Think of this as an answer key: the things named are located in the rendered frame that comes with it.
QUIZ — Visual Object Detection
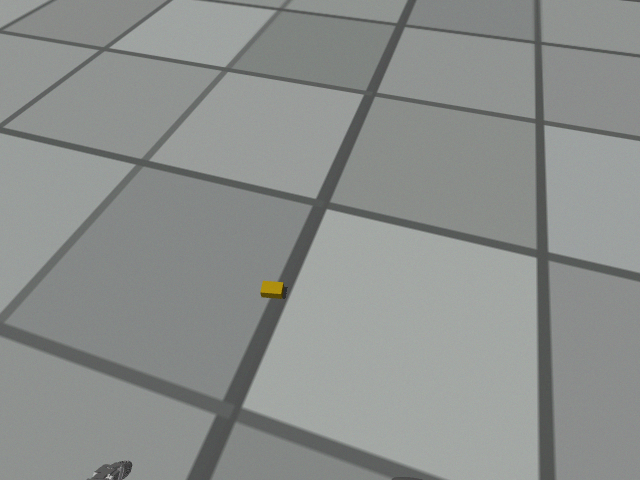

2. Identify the left robot hand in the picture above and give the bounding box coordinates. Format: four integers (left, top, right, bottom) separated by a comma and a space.
86, 461, 132, 480

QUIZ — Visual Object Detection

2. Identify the small box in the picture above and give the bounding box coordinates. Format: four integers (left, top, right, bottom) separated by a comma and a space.
260, 281, 284, 299

